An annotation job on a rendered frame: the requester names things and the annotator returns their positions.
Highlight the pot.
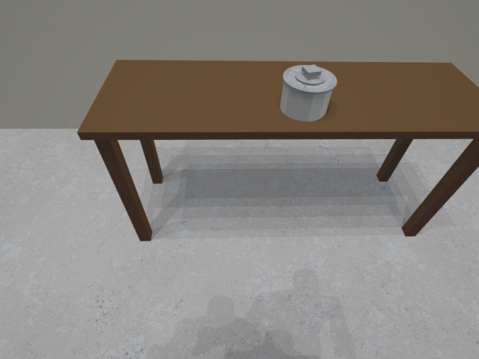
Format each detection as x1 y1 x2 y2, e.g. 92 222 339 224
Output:
280 83 332 122

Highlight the lid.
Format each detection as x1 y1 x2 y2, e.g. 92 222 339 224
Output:
283 65 337 95

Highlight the table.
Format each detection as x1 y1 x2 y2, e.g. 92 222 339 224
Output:
77 60 479 242

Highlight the knob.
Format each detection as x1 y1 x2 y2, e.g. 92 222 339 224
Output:
302 64 322 77

